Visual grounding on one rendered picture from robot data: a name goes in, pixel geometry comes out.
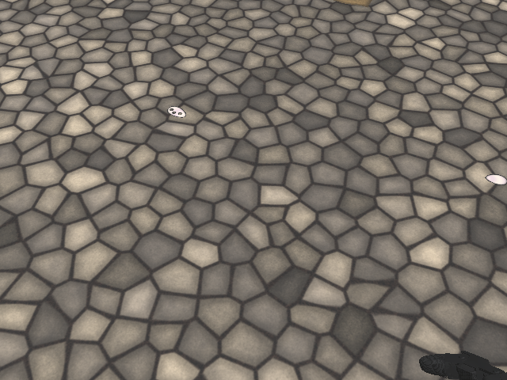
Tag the right robot hand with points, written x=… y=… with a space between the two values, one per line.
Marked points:
x=465 y=366

